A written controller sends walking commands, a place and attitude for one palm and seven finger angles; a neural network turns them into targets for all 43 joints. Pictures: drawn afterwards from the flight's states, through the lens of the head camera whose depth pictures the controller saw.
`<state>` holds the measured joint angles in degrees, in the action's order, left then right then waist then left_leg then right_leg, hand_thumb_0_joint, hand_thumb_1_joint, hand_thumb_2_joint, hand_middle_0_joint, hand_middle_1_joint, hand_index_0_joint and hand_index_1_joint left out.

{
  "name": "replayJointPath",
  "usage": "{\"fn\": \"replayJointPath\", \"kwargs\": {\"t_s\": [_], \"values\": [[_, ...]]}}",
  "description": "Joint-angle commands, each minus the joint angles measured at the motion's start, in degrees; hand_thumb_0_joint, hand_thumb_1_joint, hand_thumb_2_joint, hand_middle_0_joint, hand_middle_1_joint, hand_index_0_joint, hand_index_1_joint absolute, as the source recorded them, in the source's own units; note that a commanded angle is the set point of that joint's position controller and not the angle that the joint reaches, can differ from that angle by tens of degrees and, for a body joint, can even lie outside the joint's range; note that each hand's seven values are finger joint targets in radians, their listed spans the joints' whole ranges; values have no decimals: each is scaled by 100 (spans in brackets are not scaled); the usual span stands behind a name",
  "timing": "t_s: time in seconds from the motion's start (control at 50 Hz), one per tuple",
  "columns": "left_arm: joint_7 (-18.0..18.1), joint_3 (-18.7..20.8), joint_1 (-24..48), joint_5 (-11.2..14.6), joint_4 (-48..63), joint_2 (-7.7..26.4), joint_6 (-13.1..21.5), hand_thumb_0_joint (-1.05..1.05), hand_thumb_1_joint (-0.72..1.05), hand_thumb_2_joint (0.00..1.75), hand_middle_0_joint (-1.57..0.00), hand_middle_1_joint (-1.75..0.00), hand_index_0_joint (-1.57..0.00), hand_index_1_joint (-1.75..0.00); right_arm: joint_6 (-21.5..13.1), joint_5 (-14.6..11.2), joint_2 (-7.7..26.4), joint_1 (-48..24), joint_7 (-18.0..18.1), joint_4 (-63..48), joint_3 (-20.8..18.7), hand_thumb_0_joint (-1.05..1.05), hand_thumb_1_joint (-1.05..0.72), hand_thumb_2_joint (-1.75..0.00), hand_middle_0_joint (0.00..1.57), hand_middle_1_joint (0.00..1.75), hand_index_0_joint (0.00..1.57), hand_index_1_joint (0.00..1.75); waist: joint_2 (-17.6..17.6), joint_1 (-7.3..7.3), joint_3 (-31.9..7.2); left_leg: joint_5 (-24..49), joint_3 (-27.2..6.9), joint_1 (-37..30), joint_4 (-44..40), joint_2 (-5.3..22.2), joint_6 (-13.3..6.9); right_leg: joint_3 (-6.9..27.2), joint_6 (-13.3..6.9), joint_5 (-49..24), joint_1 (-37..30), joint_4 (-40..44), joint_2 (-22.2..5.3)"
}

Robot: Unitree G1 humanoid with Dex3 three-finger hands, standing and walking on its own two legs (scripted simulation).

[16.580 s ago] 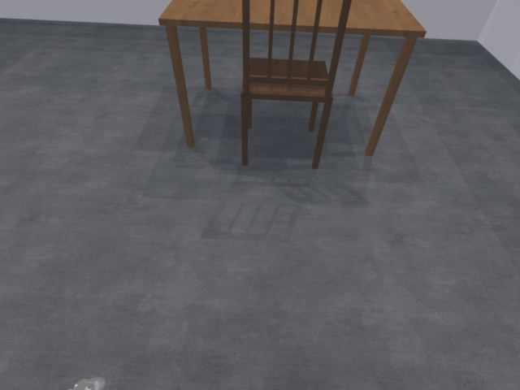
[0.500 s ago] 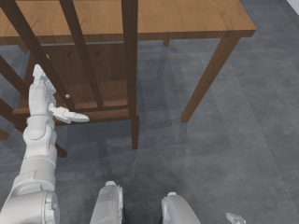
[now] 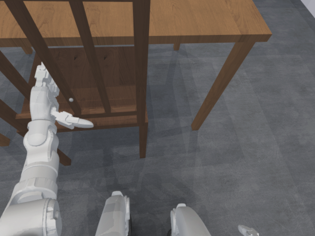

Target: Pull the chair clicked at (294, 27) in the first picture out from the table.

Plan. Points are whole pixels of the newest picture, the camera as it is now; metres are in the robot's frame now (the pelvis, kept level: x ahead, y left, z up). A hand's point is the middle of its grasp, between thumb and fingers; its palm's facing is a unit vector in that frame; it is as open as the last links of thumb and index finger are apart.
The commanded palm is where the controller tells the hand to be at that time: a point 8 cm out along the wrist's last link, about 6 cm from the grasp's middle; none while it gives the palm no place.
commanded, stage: hook a spindle and tug to test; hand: left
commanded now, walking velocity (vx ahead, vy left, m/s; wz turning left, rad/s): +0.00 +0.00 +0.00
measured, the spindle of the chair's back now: (56, 74) +0.48 +0.24 +0.08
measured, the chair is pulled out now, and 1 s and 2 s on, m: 0.00 0.00 0.08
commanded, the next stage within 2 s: step backward, pulling the chair out in 1.50 s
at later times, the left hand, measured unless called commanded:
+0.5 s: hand (73, 100) +0.44 +0.22 +0.03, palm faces +0.12 -0.99 -0.02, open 13.2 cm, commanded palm +0.42 +0.25 +0.03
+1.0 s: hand (73, 97) +0.45 +0.22 +0.03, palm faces +0.14 -0.99 -0.02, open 5.1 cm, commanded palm +0.41 +0.25 +0.03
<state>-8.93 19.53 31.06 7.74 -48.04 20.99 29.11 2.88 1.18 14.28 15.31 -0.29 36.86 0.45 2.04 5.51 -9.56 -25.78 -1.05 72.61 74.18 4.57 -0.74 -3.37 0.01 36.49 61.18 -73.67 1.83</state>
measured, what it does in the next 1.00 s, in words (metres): stands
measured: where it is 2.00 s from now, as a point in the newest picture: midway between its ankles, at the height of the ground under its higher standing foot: outside the picture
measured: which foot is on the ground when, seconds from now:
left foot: down 0.00-1.00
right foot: down 0.00-1.00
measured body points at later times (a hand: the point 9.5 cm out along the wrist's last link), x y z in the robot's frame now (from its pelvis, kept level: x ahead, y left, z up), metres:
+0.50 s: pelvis +0.00 +0.00 +0.00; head +0.13 +0.03 +0.43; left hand +0.43 +0.27 +0.03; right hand +0.07 -0.26 -0.12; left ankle +0.08 +0.11 -0.61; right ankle -0.01 -0.13 -0.61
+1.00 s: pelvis +0.01 +0.01 +0.00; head +0.14 +0.04 +0.43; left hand +0.43 +0.27 +0.03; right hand +0.09 -0.25 -0.11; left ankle +0.08 +0.11 -0.61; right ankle -0.01 -0.13 -0.61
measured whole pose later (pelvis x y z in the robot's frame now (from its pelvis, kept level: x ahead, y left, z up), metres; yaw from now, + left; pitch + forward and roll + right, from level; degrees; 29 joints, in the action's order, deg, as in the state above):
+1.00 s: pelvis +0.01 +0.01 +0.00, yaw -1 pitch +25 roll -5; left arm -6.5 19.5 29.9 8.3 -46.3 19.9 26.5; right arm 4.0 1.3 13.7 15.3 -1.0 36.1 0.4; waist 1.9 6.3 -9.8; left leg -26.6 -0.4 72.2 73.6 4.5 -1.3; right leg -2.6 0.7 36.5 60.7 -72.2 1.8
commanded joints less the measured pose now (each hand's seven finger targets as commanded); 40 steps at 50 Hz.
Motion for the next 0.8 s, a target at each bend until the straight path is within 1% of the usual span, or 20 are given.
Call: {"fn": "replayJointPath", "kwargs": {"t_s": [0.0, 0.12, 0.16, 0.18, 0.22, 0.28, 0.32, 0.34, 0.38, 0.42, 0.48, 0.5, 0.52, 0.58, 0.62, 0.66, 0.72, 0.74, 0.76, 0.78], "values": [[-80, 159, 1706, 94, 748, 1074, 136, 0, -50, 30, -8, -13, -8, -13, -138, -19, 1027, 600, 99, -417, -335, 0, -90, -90, 20, 30, 20, 30, 338, 105, -2283, 1042, -279, -3008, -719, -186, -78, 85, -147, -1449, 222, 1209, 143], [94, 365, 1939, 69, 1245, 1307, 345, 0, -50, 30, -18, -46, -18, -46, -147, 22, 962, 534, 93, -477, -314, 0, -90, -90, 20, 30, 20, 30, 512, 31, -2612, 1366, -248, -3208, -664, -192, -69, 105, -147, -1687, 84, 1138, 154], [123, 396, 2166, 22, 1245, 1403, 424, 0, -50, 30, -22, -57, -22, -57, -144, 46, 956, 531, 103, -432, -298, 0, -90, -90, 20, 30, 20, 30, 550, 89, -2545, 1271, -239, -3087, -610, -187, -72, 126, -135, -1621, 132, 1112, 152], [125, 450, 2112, -6, 1180, 1465, 438, 0, -50, 30, -24, -63, -24, -63, -148, 52, 953, 539, 101, -426, -296, 0, -90, -90, 20, 30, 20, 30, 594, 60, -2530, 1272, -238, -3069, -606, -186, -64, 133, -146, -1620, 113, 1100, 160], [89, 349, 2082, -35, 1060, 1360, 430, 0, -50, 30, -27, -74, -27, -74, -139, 45, 970, 545, 104, -425, -294, 0, -90, -90, 20, 30, 20, 30, 569, 108, -2491, 1243, -251, -3115, -626, -178, -59, 109, -147, -1577, 203, 1105, 156], [-26, 88, 1962, 22, 1163, 1045, 336, 0, -50, 30, -32, -90, -32, -90, -138, 31, 961, 544, 87, -463, -315, 0, -90, -90, 20, 30, 20, 30, 789, 105, -2671, 1372, -261, -3360, -659, -176, -43, 86, -163, -1662, 217, 1129, 153], [-92, 16, 1874, 70, 1045, 955, 227, 0, -39, 35, -36, -101, -36, -101, -130, 5, 987, 569, 86, -450, -326, 0, -90, -90, 20, 30, 20, 30, 724, 127, -2606, 1345, -307, -3421, -704, -160, -33, 52, -166, -1613, 309, 1151, 153], [-96, 42, 1900, 100, 895, 968, 159, 0, -33, 37, -38, -107, -38, -107, -115, 1, 996, 582, 93, -423, -325, 0, -90, -90, 20, 30, 20, 30, 488, 175, -2437, 1205, -326, -3269, -712, -161, -47, 34, -152, -1538, 303, 1185, 159], [-85, 110, 1957, 104, 800, 1060, 102, 0, -22, 42, -41, -118, -41, -118, -101, -12, 1007, 583, 117, -406, -321, 0, -90, -90, 20, 30, 20, 30, 352, 175, -2317, 1079, -303, -3061, -706, -169, -69, 61, -135, -1465, 271, 1204, 150], [-29, 258, 2028, 108, 943, 1181, 145, 0, -11, 47, -45, -129, -45, -129, -120, 6, 1011, 592, 111, -425, -318, 0, -90, -90, 20, 30, 20, 30, 487, 91, -2498, 1146, -319, -3152, -706, -179, -60, 48, -151, -1471, 265, 1147, 143], [95, 190, 2129, 37, 1214, 1141, 276, 0, 6, 54, -50, -145, -50, -145, -124, 36, 971, 584, 102, -435, -327, 0, -90, -90, 20, 30, 20, 30, 675, 79, -2659, 1341, -338, -3389, -710, -165, -34, 42, -163, -1559, 315, 1102, 147], [123, 51, 2257, 2, 1324, 1032, 324, 0, 12, 56, -50, -145, -50, -145, -136, 46, 966, 604, 87, -419, -328, 0, -90, -90, 20, 30, 20, 30, 757, 146, -2713, 1459, -378, -3540, -700, -151, -35, 19, -169, -1610, 412, 1057, 156], [150, 66, 2117, -22, 1252, 996, 320, 0, 17, 59, -50, -145, -50, -145, -127, 49, 952, 609, 71, -412, -339, 0, -90, -90, 20, 30, 20, 30, 773, 113, -2692, 1458, -376, -3576, -711, -152, -19, 9, -171, -1600, 424, 1084, 155], [169, 130, 2064, -43, 986, 1087, 290, 0, 34, 66, -50, -145, -50, -145, -93, 56, 979, 618, 68, -388, -329, 0, -90, -90, 20, 30, 20, 30, 459, 166, -2495, 1234, -335, -3223, -685, -166, -49, 35, -149, -1524, 329, 1127, 166], [129, 167, 2099, -71, 1102, 1190, 338, 0, 45, 71, -50, -145, -50, -145, -95, 55, 985, 616, 71, -399, -323, 0, -90, -90, 20, 30, 20, 30, 670, 107, -2641, 1340, -325, -3317, -689, -163, -33, 41, -171, -1578, 296, 1077, 161], [92, 71, 2017, -36, 1115, 1030, 314, 0, 56, 76, -50, -145, -50, -145, -80, 46, 974, 608, 67, -419, -333, 0, -90, -90, 20, 30, 20, 30, 665, 117, -2662, 1437, -344, -3464, -717, -161, -23, 23, -175, -1638, 306, 1110, 161], [93, 92, 1875, -11, 1374, 1058, 285, 0, 73, 83, -50, -145, -50, -145, -70, 38, 975, 612, 49, -455, -346, 0, -90, -90, 20, 30, 20, 30, 923, 42, -2859, 1736, -368, -3755, -747, -140, 6, 1, -196, -1802, 302, 1083, 162], [92, -14, 1793, 12, 1307, 900, 240, 0, 79, 85, -50, -145, -50, -145, -58, 28, 959, 609, 44, -458, -346, 0, -90, -90, 20, 30, 20, 30, 706, 99, -2775, 1706, -390, -3732, -769, -134, 3, -26, -185, -1789, 296, 1110, 172], [102, 40, 1776, 33, 1289, 942, 214, 0, 84, 88, -50, -145, -50, -145, -54, 33, 968, 607, 45, -449, -350, 0, -90, -90, 20, 30, 20, 30, 741, 90, -2698, 1706, -369, -3673, -755, -136, -2, -12, -180, -1815, 290, 1129, 172], [112, 70, 1756, 42, 1241, 973, 195, 0, 90, 90, -50, -145, -50, -145, -49, 33, 965, 609, 44, -438, -341, 0, -90, -90, 20, 30, 20, 30, 585, 112, -2642, 1607, -343, -3508, -742, -149, -20, 3, -162, -1804, 208, 1154, 171]]}}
